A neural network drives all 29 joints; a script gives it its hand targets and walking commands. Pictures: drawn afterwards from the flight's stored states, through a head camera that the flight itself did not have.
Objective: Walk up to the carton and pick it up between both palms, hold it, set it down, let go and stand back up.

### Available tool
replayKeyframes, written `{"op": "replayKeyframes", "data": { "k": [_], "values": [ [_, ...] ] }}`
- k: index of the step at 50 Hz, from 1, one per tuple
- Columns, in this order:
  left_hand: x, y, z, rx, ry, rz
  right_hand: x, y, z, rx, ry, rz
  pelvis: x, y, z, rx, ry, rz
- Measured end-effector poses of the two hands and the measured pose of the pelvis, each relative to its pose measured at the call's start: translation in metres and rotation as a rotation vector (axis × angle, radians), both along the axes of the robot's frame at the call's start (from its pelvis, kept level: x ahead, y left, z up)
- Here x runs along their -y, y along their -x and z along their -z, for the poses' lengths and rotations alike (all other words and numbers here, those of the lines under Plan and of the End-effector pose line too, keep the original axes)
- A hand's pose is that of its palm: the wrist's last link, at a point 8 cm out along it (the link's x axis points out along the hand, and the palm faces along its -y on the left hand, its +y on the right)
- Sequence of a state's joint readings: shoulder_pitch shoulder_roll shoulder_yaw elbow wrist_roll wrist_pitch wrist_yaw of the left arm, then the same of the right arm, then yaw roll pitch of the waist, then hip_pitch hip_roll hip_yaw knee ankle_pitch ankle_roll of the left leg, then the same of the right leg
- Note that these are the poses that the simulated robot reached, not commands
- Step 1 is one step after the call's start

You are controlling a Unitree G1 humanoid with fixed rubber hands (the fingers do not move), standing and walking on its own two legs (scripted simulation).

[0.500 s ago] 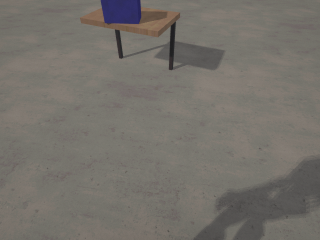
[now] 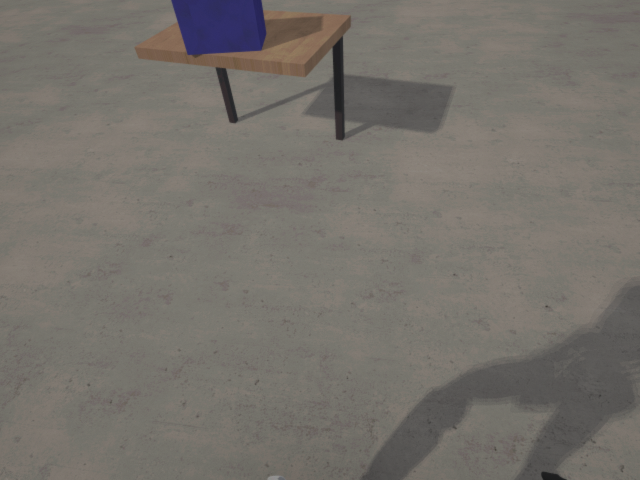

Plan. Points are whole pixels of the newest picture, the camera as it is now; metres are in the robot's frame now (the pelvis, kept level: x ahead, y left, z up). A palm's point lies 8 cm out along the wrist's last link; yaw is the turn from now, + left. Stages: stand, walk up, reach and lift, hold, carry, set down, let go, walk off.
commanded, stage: walk up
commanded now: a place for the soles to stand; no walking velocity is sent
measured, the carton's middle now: (222, 15) +1.82 +0.42 -0.03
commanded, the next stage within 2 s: none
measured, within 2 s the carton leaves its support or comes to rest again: neither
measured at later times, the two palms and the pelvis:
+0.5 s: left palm (70, 388) +0.30 +0.40 -0.09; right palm (499, 372) +0.32 -0.25 -0.10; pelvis +0.26 +0.07 +0.00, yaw -3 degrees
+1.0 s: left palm (94, 276) +0.52 +0.45 -0.08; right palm (426, 234) +0.62 -0.20 -0.11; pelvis +0.49 +0.10 -0.01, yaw -2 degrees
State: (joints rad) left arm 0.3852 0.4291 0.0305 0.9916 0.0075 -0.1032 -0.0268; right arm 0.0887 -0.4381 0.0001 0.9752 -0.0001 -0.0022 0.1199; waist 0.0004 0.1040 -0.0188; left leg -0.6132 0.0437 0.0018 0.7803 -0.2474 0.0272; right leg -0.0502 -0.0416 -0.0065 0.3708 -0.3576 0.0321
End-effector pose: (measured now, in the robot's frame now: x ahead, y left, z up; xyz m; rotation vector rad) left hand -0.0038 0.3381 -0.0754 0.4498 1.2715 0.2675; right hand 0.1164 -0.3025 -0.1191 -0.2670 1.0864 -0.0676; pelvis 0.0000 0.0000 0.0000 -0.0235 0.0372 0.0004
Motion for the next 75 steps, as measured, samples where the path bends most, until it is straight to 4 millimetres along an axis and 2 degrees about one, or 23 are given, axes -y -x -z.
{"op": "replayKeyframes", "data": {
  "k": [3, 5, 7, 11, 18, 24, 31, 35, 38, 42, 46, 50, 52, 54, 58, 62, 65, 69, 75],
  "values": [
    [-0.020, -0.039, 0.018, 0.005, 0.021, 0.018, -0.019, -0.046, 0.000, 0.041, 0.027, -0.018, -0.020, -0.032, 0.012, -0.019, 0.027, 0.001],
    [-0.035, -0.069, 0.031, 0.024, 0.028, 0.021, -0.032, -0.070, 0.000, 0.060, 0.049, -0.031, -0.034, -0.053, 0.019, 0.009, 0.020, -0.006],
    [-0.039, -0.101, 0.032, 0.064, 0.048, 0.024, -0.043, -0.082, -0.009, 0.071, 0.063, -0.016, -0.045, -0.074, 0.014, 0.035, 0.019, -0.001],
    [-0.045, -0.158, 0.019, 0.130, 0.085, 0.041, -0.051, -0.097, -0.032, 0.057, 0.102, 0.022, -0.060, -0.115, -0.006, 0.072, 0.040, 0.013],
    [-0.071, -0.225, 0.013, 0.100, 0.068, 0.039, -0.058, -0.140, -0.042, 0.023, 0.127, 0.046, -0.071, -0.187, -0.013, 0.101, 0.036, 0.021],
    [-0.069, -0.294, 0.016, 0.076, 0.051, 0.051, -0.056, -0.191, -0.025, -0.005, 0.108, 0.072, -0.070, -0.251, -0.005, 0.092, 0.008, 0.043],
    [-0.042, -0.395, 0.023, 0.106, 0.030, 0.093, -0.044, -0.256, 0.015, -0.087, 0.069, 0.104, -0.053, -0.332, 0.015, 0.047, -0.009, 0.067],
    [-0.035, -0.420, 0.010, 0.127, 0.013, 0.067, -0.046, -0.308, 0.009, -0.066, 0.049, 0.076, -0.050, -0.370, 0.006, 0.051, -0.031, 0.045],
    [-0.044, -0.428, -0.005, 0.103, -0.023, 0.049, -0.052, -0.357, 0.001, -0.007, 0.030, 0.040, -0.053, -0.394, -0.002, 0.043, -0.045, 0.032],
    [-0.061, -0.444, -0.015, 0.065, -0.051, 0.049, -0.068, -0.416, -0.004, 0.066, -0.009, 0.008, -0.064, -0.424, -0.004, 0.031, -0.031, 0.034],
    [-0.083, -0.478, -0.010, 0.063, -0.054, 0.071, -0.083, -0.463, -0.010, 0.094, -0.008, -0.011, -0.079, -0.454, 0.000, 0.016, -0.008, 0.036],
    [-0.111, -0.519, 0.007, 0.068, -0.039, 0.096, -0.105, -0.500, -0.008, 0.091, 0.022, -0.017, -0.103, -0.487, 0.011, -0.004, 0.026, 0.037],
    [-0.128, -0.542, 0.019, 0.075, -0.033, 0.100, -0.118, -0.514, -0.004, 0.081, 0.043, -0.020, -0.117, -0.505, 0.020, 0.003, 0.028, 0.030],
    [-0.134, -0.564, 0.024, 0.090, -0.014, 0.100, -0.129, -0.520, -0.007, 0.070, 0.049, -0.009, -0.128, -0.519, 0.017, 0.022, 0.012, 0.032],
    [-0.136, -0.600, 0.018, 0.117, 0.025, 0.097, -0.138, -0.526, -0.025, 0.048, 0.081, 0.027, -0.141, -0.549, 0.002, 0.050, 0.031, 0.045],
    [-0.145, -0.630, 0.012, 0.115, 0.026, 0.103, -0.142, -0.537, -0.033, 0.030, 0.096, 0.049, -0.148, -0.577, -0.005, 0.064, 0.035, 0.056],
    [-0.148, -0.650, 0.008, 0.112, 0.015, 0.106, -0.143, -0.548, -0.032, 0.023, 0.093, 0.060, -0.148, -0.597, -0.006, 0.075, 0.030, 0.063],
    [-0.144, -0.681, 0.005, 0.115, -0.002, 0.122, -0.139, -0.564, -0.022, 0.013, 0.070, 0.082, -0.144, -0.622, -0.003, 0.082, 0.011, 0.081],
    [-0.125, -0.728, 0.004, 0.122, -0.041, 0.165, -0.125, -0.593, 0.007, -0.019, 0.018, 0.106, -0.125, -0.659, 0.011, 0.063, -0.030, 0.110]
  ]
}}
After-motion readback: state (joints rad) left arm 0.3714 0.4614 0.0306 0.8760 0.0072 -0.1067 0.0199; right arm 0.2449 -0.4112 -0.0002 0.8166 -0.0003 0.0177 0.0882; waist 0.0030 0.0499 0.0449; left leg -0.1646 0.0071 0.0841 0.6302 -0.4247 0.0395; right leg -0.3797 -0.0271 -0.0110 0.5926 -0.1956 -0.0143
